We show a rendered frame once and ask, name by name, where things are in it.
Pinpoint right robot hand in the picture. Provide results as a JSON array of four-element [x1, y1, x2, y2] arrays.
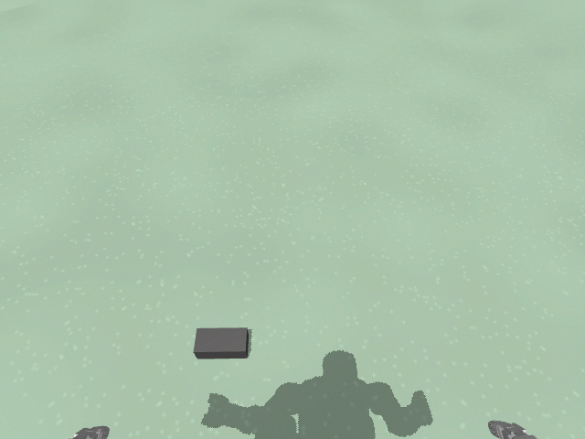
[[488, 421, 537, 439]]

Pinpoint carton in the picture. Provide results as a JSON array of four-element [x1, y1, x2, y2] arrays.
[[194, 327, 249, 359]]

